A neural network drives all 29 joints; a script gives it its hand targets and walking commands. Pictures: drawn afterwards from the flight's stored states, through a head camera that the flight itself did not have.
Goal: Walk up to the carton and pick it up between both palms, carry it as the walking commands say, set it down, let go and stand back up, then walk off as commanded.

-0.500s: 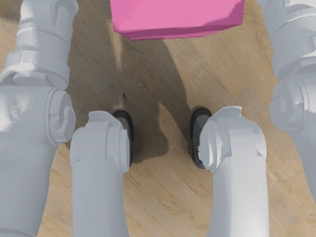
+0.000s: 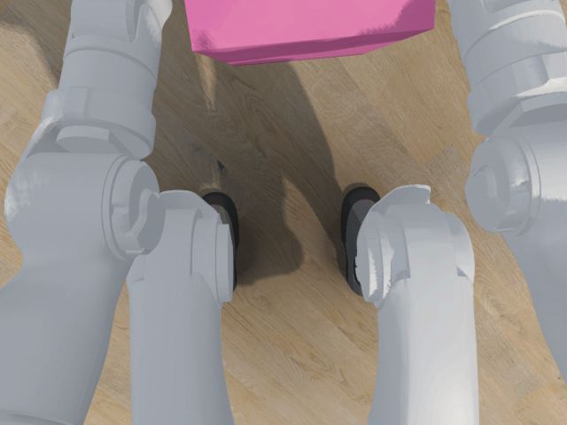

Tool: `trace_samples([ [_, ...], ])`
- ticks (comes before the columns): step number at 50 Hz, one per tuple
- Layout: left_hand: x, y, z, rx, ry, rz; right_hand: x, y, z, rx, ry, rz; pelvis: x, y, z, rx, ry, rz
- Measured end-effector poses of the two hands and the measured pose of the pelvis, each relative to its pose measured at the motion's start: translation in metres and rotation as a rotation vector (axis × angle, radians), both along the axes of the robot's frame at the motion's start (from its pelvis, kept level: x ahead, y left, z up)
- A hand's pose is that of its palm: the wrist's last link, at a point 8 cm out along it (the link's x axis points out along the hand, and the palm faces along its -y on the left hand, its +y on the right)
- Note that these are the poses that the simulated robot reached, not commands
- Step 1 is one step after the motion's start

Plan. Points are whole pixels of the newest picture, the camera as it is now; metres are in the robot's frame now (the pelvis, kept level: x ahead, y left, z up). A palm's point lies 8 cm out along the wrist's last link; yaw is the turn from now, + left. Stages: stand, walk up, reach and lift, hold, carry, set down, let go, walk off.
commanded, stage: reach and lift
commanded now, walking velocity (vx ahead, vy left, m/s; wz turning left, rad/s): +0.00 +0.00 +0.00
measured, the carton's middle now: out of the picture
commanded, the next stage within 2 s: none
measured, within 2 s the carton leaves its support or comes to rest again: leaves its support in 0.58 s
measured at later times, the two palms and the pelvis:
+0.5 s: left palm out of the picture +0.56 +0.14 -0.17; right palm out of the picture +0.57 -0.15 -0.17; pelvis +0.01 +0.00 -0.01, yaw +0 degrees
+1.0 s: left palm out of the picture +0.56 +0.14 -0.10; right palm out of the picture +0.57 -0.15 -0.10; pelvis +0.01 +0.00 +0.02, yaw +0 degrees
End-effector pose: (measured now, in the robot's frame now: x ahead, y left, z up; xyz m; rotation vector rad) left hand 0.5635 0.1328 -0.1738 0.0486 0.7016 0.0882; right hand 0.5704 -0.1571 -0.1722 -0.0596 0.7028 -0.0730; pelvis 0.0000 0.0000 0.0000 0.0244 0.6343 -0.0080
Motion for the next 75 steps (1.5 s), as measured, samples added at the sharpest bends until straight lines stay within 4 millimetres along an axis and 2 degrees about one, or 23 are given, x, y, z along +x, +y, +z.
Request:
trace_samples([
  [12, -0.001, 0.004, -0.001, -0.048, 0.015, 0.005, -0.001, 0.003, -0.002, 0.046, 0.015, -0.005, 0.006, -0.003, -0.012, -0.006, 0.004, 0.001],
  [18, -0.003, 0.012, 0.0, -0.039, 0.025, 0.013, -0.004, 0.011, -0.003, 0.063, 0.015, 0.0, 0.009, 0.0, -0.011, -0.009, 0.02, 0.004],
  [28, -0.005, 0.011, 0.004, -0.039, 0.026, 0.028, -0.005, 0.012, 0.001, 0.042, 0.016, -0.005, 0.01, 0.003, -0.008, -0.012, 0.038, 0.004],
  [41, 0.003, 0.006, 0.052, -0.022, -0.015, 0.053, 0.003, 0.01, 0.05, 0.033, -0.019, -0.034, 0.007, 0.003, 0.005, -0.004, 0.084, 0.001],
  [66, -0.003, 0.005, 0.108, -0.01, -0.017, 0.065, -0.006, 0.011, 0.103, 0.036, -0.021, -0.047, 0.011, 0.0, 0.048, 0.008, 0.182, -0.004],
  [75, -0.011, 0.004, 0.134, -0.023, -0.021, 0.072, -0.013, 0.01, 0.131, 0.039, -0.025, -0.051, 0.011, 0.001, 0.066, 0.005, 0.198, -0.004],
])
